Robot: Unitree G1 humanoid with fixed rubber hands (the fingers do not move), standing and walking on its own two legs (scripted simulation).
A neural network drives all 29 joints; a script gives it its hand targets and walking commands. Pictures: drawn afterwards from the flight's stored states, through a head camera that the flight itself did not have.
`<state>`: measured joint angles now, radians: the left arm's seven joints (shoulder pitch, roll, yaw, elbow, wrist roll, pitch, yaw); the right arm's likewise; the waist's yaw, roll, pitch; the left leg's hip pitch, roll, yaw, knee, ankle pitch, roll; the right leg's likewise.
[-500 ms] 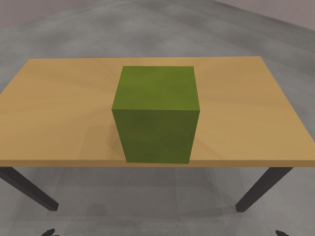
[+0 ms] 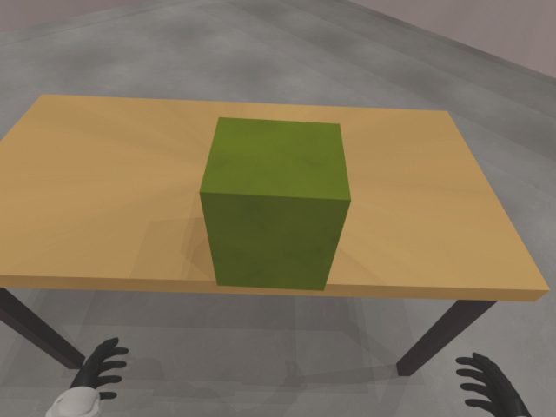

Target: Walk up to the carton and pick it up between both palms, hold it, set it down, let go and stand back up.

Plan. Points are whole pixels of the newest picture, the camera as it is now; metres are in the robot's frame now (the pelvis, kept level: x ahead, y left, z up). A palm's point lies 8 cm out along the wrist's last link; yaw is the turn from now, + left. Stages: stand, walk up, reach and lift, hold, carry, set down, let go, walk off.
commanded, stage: reach and lift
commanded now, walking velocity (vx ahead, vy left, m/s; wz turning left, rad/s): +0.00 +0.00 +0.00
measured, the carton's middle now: (274, 209) +0.44 +0.03 +0.03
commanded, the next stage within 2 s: none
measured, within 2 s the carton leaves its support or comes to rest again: neither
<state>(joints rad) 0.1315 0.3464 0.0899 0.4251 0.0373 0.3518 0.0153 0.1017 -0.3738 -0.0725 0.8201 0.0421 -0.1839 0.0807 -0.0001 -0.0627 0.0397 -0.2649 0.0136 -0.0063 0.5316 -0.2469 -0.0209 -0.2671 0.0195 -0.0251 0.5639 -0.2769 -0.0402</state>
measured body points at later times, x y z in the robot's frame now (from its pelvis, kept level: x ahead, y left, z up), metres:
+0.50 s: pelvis +0.00 -0.01 +0.01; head +0.00 +0.01 +0.46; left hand +0.20 +0.26 -0.02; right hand +0.18 -0.25 -0.02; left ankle +0.02 +0.14 -0.73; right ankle +0.02 -0.09 -0.73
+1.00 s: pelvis +0.01 -0.01 +0.01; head +0.02 +0.01 +0.46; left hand +0.22 +0.23 +0.03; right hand +0.22 -0.21 +0.04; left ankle +0.02 +0.14 -0.73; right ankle +0.02 -0.09 -0.73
